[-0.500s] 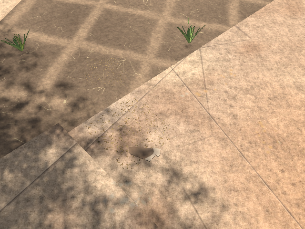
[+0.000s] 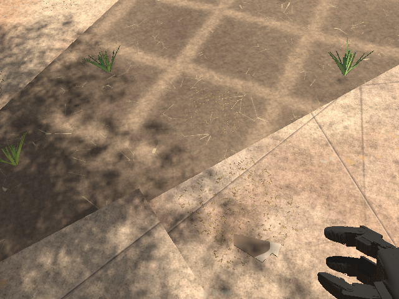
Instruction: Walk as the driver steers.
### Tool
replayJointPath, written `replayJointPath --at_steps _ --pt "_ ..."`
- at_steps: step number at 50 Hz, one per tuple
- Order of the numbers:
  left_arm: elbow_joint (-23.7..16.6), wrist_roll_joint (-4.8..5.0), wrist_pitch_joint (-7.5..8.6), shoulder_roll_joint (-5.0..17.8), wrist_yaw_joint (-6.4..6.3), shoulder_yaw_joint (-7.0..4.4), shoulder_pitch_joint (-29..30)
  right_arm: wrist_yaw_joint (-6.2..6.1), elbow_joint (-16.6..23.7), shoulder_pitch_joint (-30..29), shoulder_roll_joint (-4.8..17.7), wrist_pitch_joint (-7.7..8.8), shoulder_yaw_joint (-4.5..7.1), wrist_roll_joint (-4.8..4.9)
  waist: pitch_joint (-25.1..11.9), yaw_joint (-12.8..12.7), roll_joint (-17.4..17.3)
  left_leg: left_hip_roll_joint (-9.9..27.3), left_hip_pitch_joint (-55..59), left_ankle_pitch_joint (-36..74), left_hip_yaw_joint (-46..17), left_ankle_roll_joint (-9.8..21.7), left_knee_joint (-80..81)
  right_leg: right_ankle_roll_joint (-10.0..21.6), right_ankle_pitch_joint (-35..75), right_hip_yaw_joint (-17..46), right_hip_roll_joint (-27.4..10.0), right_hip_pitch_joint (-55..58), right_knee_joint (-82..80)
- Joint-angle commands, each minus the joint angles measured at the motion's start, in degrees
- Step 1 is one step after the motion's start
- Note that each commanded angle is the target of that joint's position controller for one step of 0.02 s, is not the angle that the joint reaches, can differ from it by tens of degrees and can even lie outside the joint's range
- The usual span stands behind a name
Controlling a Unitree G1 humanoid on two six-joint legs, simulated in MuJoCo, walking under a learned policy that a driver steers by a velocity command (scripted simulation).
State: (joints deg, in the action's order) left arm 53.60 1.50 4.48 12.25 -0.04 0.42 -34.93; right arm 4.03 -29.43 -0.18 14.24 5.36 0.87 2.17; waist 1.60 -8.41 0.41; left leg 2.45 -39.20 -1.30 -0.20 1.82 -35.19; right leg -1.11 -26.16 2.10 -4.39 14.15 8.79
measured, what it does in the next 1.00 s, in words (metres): goes down, turning right: left foot, then right foot 0.12 m lower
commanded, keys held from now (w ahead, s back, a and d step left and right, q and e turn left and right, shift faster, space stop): w+e+shift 1.00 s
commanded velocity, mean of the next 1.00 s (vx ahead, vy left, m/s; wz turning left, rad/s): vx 0.98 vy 0.00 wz -0.83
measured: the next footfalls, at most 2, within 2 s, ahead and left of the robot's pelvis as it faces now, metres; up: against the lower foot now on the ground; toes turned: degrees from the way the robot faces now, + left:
left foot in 0.04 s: +0.23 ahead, +0.16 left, +0.00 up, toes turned -1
right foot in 0.54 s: +0.58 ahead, -0.16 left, -0.12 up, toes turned -30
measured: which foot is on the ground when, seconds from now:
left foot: up 0.00-0.02, down 0.04-0.54, up 0.56-0.88, down 0.90-1.00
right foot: down 0.00-0.04, up 0.06-0.52, down 0.54-0.90, up 0.92-1.00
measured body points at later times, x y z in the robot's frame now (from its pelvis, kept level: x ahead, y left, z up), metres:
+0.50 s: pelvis +0.41 -0.03 -0.06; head +0.40 -0.06 +0.39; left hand +0.68 +0.16 -0.12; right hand +0.34 -0.32 -0.19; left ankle +0.20 +0.16 -0.71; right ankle +0.55 -0.17 -0.76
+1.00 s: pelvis +0.81 -0.21 -0.12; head +0.81 -0.23 +0.33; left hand +1.11 -0.12 -0.21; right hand +0.71 -0.51 -0.19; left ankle +0.97 -0.17 -0.83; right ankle +0.64 -0.18 -0.72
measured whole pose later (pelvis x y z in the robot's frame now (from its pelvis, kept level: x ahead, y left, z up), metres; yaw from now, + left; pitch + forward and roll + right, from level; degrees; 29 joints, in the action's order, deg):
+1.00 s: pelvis +0.81 -0.21 -0.12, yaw -53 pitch +0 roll +3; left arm 41.1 2.5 2.1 18.1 -0.9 -4.3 -16.4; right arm 0.1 -35.1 9.6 15.1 6.3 3.6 0.2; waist 1.7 0.3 1.7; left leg -0.9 -23.4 -13.1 -2.6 -2.9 -36.6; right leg 4.7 -23.7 6.5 3.7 -21.7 78.6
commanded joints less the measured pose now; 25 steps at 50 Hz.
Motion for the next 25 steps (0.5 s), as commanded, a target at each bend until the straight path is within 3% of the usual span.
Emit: replayJointPath --at_steps 1,2,3,4,5,6,7,8,9,10,11,12,13,14,15,16,18,19,21,22,23,25 --pt "-2.5 -1.52 -0.43 14.9 -0.33 -2.56 4.4 -1.13 1.6 12.5 10.5 0.69 4.78 0.94 -4.8 16.9 10.0 -5.8 35.2 -8.5 3.5 2.6 -0.7 9.2 60.7 2.4 -9.0 -19.6 20.5" --pt "-4.4 -2.89 0.19 13.5 -0.3 -2.01 6.9 -2.76 -1.7 26.6 13.3 -0.27 5.9 0.85 -13.9 24.0 7.0 3.1 57.5 -14.7 -4.8 4.3 -5.5 7.2 48.6 2.6 -6.8 -35.7 40.0" --pt "-7.4 -1.31 1.81 1.7 0.14 0.7 -1.3 -2.62 -3.5 31.4 19.1 0.02 6.78 -1.8 -30.5 17.8 -14.4 20.1 73.1 -48.7 -36.7 12.1 5.1 5.0 6.5 4.4 2.6 -51.4 63.2" --pt "-8.6 2.37 3.08 6.4 0.0 -0.67 3.7 -2.55 -4.1 31.5 14.5 0.42 5.53 -2.36 -29.4 18.4 -18.9 20.6 67.3 -56.3 -48.9 10.4 18.5 6.1 0.3 9.6 2.8 -55.4 69.9" --pt "-11.0 3.88 2.85 9.8 -0.35 -2.21 11.9 -2.93 -5.7 28.0 11.2 0.64 4.52 -1.69 -15.9 18.1 -16.3 19.7 59.3 -47.1 -40.6 7.6 20.3 5.9 3.8 6.6 1.2 -61.6 73.0" --pt "-11.5 2.97 2.39 8.9 -0.66 -2.2 14.3 -2.93 -6.6 24.7 9.3 0.79 3.99 -1.59 -9.9 16.1 -9.8 18.9 51.1 -36.2 -31.6 7.0 19.5 6.0 7.7 5.7 -1.4 -61.2 70.9" --pt "-11.3 1.34 1.56 8.3 -0.72 -2.61 15.5 -2.94 -7.7 21.3 7.6 0.87 3.77 -2.2 -5.6 13.5 -6.6 16.7 42.4 -26.9 -23.1 6.4 19.9 5.6 10.9 5.1 -3.6 -57.5 67.3" --pt "-11.2 1.24 0.21 7.0 -0.34 -2.91 13.8 -3.15 -8.2 18.5 5.9 1.27 3.45 -3.04 -4.1 10.5 -9.2 15.2 36.3 -21.7 -17.2 6.2 20.9 5.1 12.7 5.7 -5.4 -53.4 64.8" --pt "-11.4 1.37 -1.18 6.2 0.27 -3.1 13.3 -3.23 -8.7 15.7 4.3 1.43 3.23 -2.94 -2.6 8.5 -9.0 14.5 32.8 -18.1 -12.7 6.2 22.5 4.6 12.2 5.4 -6.3 -50.7 62.5" --pt "-12.0 1.41 -2.63 5.2 0.45 -3.2 14.4 -3.49 -9.4 13.4 4.1 1.71 3.38 -2.43 0.5 7.4 -8.5 14.4 29.3 -14.6 -7.9 5.9 24.9 3.9 11.1 4.9 -7.1 -49.9 59.9" --pt "-12.8 0.98 -3.36 4.4 0.61 -2.96 15.2 -3.56 -9.8 12.8 5.7 2.1 4.08 -2.35 1.7 6.9 -7.4 13.9 27.4 -10.7 -4.7 7.0 26.0 3.3 14.5 3.6 -7.1 -49.3 59.7" --pt "-12.7 0.66 -3.77 5.1 0.82 -3.43 14.9 -3.6 -10.4 11.2 6.4 2.67 4.46 -2.78 3.2 5.8 -5.4 14.9 27.7 -6.4 -2.3 7.3 25.9 3.2 18.2 5.2 -8.0 -50.8 58.6" --pt "-12.3 1.27 -3.65 6.8 1.1 -4.55 15.1 -3.88 -10.4 9.4 4.1 3.26 3.82 -2.56 5.0 3.9 -2.8 12.7 26.3 -5.8 1.9 4.7 25.1 4.1 25.1 7.0 -7.4 -50.6 52.5" --pt "-12.6 0.79 -3.49 6.4 1.45 -4.6 16.7 -4.54 -10.1 7.6 4.7 3.59 3.96 -2.47 7.0 3.5 -3.0 8.7 22.0 -6.1 8.0 3.6 25.3 4.3 33.7 3.4 -5.1 -47.9 45.6" --pt "-13.2 -0.44 -3.07 6.3 2.27 -4.57 18.8 -5.23 -10.7 8.7 6.0 3.75 4.4 -1.73 6.7 4.3 -2.0 8.1 21.5 -6.9 10.9 3.1 23.4 4.3 42.6 1.7 -4.5 -45.6 40.9" --pt "-13.6 -0.84 -2.77 6.5 3.14 -4.69 20.1 -5.74 -11.0 10.5 7.1 3.66 4.65 -1.64 5.4 4.8 -0.2 8.2 22.3 -8.5 12.9 2.7 22.2 4.6 48.6 0.4 -3.8 -43.2 37.3" --pt "-14.6 0.12 -3.22 7.4 4.49 -4.85 21.9 -6.03 -10.9 12.4 9.6 3.5 5.26 -2.09 5.2 5.5 0.2 9.9 25.0 -12.3 14.4 2.3 19.7 5.2 53.0 -0.3 -3.4 -41.5 33.8" --pt "-15.1 0.45 -3.66 8.2 4.85 -5.07 23.6 -6.18 -11.3 13.3 10.2 3.11 5.55 -1.52 6.0 6.0 0.1 11.0 28.5 -13.0 15.0 2.2 18.1 5.6 52.4 -0.4 -4.0 -43.7 32.9" --pt "-16.4 0.15 -4.36 9.4 5.63 -5.11 27.1 -5.69 -12.1 16.4 11.2 1.67 5.85 -1.39 9.4 7.6 1.4 12.7 36.1 -10.9 16.1 0.9 14.4 6.1 48.9 -2.2 -3.8 -49.4 29.4" --pt "-16.9 -0.23 -4.54 9.4 5.85 -5.06 28.1 -5.37 -12.0 17.1 12.0 1.03 6.02 -1.05 10.4 8.0 2.3 13.3 39.5 -5.5 16.9 0.2 11.8 6.1 46.2 -4.5 -3.2 -50.6 27.5" --pt "-16.5 -0.34 -4.63 9.4 5.66 -5.12 27.1 -5.33 -11.9 16.9 12.8 0.41 6.18 -0.02 10.3 7.3 2.5 13.5 41.1 5.3 18.1 -0.3 7.7 6.0 44.2 -6.9 -1.9 -48.2 26.0" --pt "-13.4 -0.32 -4.86 12.0 4.66 -6.82 15.9 -4.87 -11.5 15.9 14.3 -0.84 6.07 0.46 4.0 2.5 0.2 13.6 42.3 29.1 18.4 0.0 -8.9 7.8 38.7 -11.3 1.7 -35.2 26.7"
Over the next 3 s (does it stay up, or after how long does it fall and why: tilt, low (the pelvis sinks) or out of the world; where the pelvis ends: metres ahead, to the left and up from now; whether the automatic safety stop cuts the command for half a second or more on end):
stays up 1.36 -1.87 -0.09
